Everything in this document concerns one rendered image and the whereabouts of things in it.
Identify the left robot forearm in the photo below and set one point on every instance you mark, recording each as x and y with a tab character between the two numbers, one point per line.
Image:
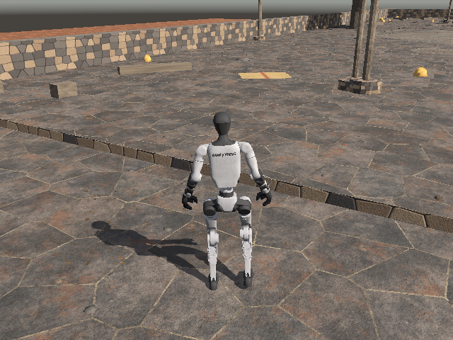
190	187

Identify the robot left upper arm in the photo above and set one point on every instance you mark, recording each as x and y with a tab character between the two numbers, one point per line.
201	151

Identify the robot right upper arm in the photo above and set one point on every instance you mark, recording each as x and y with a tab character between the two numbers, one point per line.
247	149

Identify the left robot hand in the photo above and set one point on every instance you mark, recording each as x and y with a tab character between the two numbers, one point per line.
185	200

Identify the left robot foot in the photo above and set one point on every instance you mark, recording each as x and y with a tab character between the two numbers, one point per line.
213	284

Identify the right robot forearm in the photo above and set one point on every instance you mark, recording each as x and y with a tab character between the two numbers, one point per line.
262	183

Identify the left robot shin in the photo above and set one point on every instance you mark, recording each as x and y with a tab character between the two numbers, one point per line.
212	258

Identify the right robot hand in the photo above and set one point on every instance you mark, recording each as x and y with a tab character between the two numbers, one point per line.
262	195

